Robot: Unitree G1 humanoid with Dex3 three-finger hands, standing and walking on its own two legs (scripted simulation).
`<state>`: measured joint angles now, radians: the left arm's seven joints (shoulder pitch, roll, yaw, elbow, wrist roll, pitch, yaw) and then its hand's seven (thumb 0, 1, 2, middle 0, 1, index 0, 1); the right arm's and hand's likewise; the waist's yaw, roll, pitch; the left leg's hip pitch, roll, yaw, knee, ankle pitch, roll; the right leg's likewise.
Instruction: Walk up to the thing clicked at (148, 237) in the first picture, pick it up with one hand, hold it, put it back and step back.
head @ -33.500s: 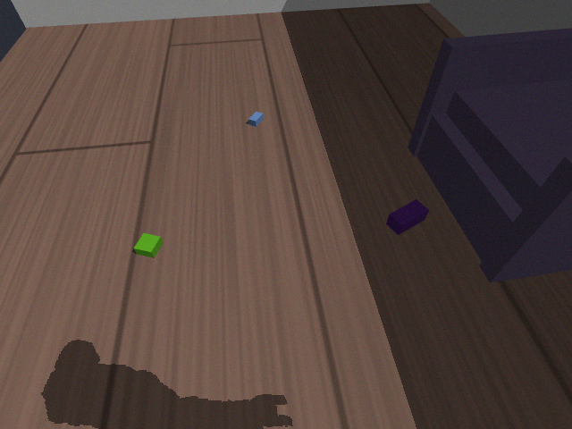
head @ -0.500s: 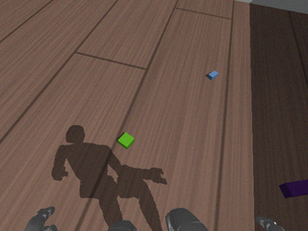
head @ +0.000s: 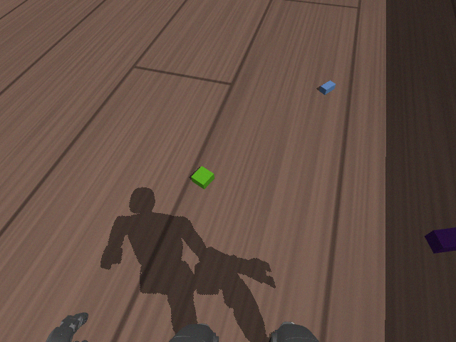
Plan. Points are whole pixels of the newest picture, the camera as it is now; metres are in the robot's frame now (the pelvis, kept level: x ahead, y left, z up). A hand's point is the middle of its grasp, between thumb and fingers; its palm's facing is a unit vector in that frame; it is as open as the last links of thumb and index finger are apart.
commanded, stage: step back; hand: left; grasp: from above
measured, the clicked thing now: (203, 177) +0.88 +0.19 -0.73
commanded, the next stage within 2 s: stand in 1.52 s
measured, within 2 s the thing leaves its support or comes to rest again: neither
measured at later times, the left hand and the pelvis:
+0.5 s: hand out of the picture -0.10 +0.25 -0.14, palm faces -0.04 -0.92 -0.40, open 7.3 cm; pelvis -0.17 -0.02 +0.00, yaw -4 degrees
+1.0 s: hand out of the picture -0.12 +0.26 -0.14, palm faces +0.03 -0.92 -0.38, open 7.3 cm; pelvis -0.18 -0.02 +0.01, yaw +0 degrees
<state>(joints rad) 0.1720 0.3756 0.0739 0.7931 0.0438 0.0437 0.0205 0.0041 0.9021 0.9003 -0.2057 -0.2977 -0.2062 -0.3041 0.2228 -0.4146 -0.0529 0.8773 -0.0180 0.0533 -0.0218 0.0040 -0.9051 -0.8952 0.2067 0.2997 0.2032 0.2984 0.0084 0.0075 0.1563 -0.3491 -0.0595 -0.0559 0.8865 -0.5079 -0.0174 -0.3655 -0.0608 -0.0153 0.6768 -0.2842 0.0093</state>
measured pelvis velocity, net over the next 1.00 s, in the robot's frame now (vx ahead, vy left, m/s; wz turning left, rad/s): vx -0.18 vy -0.02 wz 0.00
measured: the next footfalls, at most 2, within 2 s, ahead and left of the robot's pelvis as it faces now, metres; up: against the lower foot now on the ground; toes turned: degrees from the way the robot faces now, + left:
left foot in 0.04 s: +0.00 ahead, +0.11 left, +0.00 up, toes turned +0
right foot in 0.40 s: -0.13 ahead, -0.13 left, +0.00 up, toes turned +0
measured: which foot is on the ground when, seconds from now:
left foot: up 0.00-0.02, down 0.04-0.42, up 0.44-0.64, down 0.66-1.00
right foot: down 0.00-0.06, up 0.08-0.38, down 0.40-1.00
